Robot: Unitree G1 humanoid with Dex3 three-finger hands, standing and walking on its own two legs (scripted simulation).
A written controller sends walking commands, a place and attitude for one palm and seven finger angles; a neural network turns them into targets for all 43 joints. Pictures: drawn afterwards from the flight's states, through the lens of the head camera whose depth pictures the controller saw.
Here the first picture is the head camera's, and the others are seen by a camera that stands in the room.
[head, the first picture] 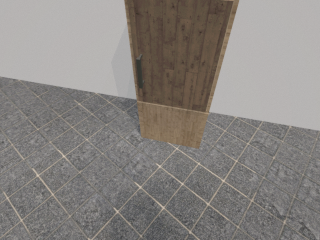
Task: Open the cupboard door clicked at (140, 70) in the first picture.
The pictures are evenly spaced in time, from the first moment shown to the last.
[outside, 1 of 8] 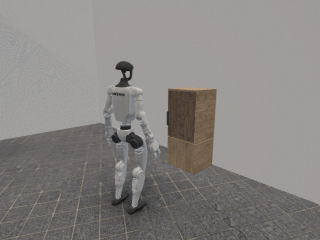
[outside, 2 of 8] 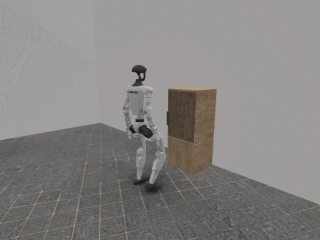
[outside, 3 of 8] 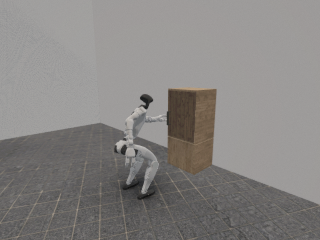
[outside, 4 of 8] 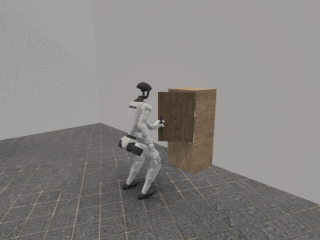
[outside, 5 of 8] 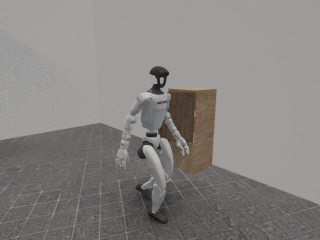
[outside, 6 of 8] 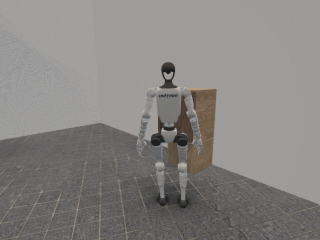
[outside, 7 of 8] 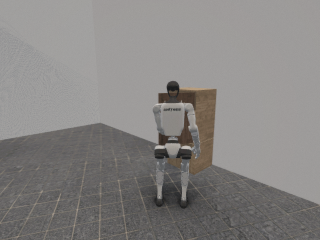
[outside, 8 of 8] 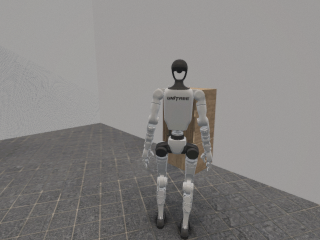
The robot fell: no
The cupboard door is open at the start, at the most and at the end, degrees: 0 81 80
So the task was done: yes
